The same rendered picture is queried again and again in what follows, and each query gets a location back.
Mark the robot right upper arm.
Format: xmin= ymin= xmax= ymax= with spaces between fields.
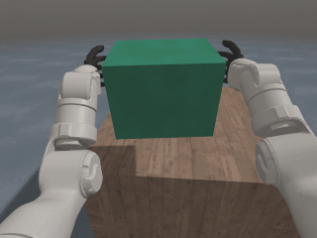
xmin=255 ymin=131 xmax=317 ymax=238

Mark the pedestal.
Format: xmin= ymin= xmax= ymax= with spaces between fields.
xmin=84 ymin=86 xmax=301 ymax=238

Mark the robot right forearm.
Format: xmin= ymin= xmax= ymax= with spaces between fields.
xmin=227 ymin=58 xmax=317 ymax=141

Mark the robot left upper arm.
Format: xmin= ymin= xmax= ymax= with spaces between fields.
xmin=0 ymin=150 xmax=103 ymax=238

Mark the carton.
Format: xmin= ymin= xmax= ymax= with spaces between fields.
xmin=101 ymin=38 xmax=227 ymax=140

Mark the robot left forearm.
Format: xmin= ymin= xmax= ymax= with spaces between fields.
xmin=38 ymin=64 xmax=101 ymax=190

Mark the right robot hand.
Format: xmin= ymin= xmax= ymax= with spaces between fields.
xmin=217 ymin=40 xmax=244 ymax=83

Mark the left robot hand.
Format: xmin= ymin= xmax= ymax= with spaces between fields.
xmin=84 ymin=45 xmax=107 ymax=87

